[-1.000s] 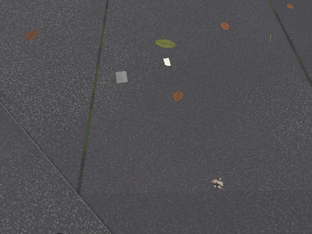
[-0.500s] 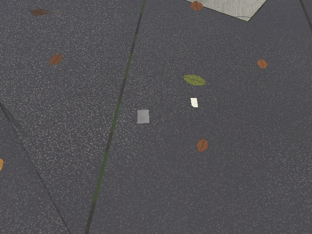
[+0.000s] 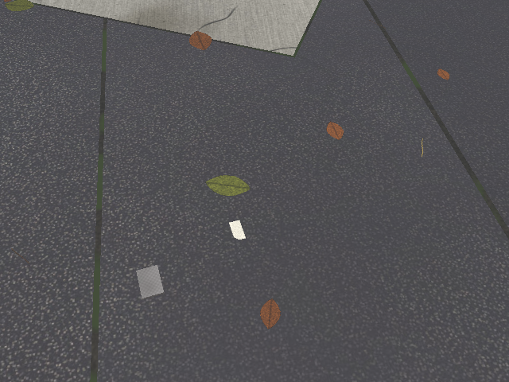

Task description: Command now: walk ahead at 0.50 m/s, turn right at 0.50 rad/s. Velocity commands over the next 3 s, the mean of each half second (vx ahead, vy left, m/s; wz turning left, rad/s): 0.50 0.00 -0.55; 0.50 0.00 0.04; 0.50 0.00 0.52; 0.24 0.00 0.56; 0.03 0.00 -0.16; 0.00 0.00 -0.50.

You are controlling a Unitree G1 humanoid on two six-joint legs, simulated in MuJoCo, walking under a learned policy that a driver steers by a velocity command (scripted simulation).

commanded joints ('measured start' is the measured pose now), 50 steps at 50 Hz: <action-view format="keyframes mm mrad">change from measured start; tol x32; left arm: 1 -104 29 -5 -93 4 -10 -8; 8 332 247 87 12 27 -28 33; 37 472 127 24 -3 -23 -79 54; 50 -22 88 -19 -179 15 -41 27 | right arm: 1 21 -145 -27 -35 0 -3 -13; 29 -523 -120 7 -365 -12 66 44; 36 67 -328 -62 -231 -32 36 0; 50 9 -212 -50 -169 25 48 22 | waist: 1 3 100 60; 9 125 -181 -331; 50 -3 99 -5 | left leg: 1 -27 290 -42 -51 551 88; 6 49 308 13 416 1002 63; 9 -703 -4 -165 1260 -296 -50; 28 -767 92 -224 460 289 -65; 34 -322 -19 -180 274 158 61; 37 228 424 -1048 88 82 309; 50 -241 139 -546 -37 285 193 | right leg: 1 44 28 -62 -111 -3 -30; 7 549 173 -53 -275 -212 -168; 9 952 -254 834 -483 -260 -384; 16 508 -37 319 -551 217 -220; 34 745 -20 248 -238 763 -66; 37 144 247 124 541 -462 10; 50 47 36 72 3 -66 127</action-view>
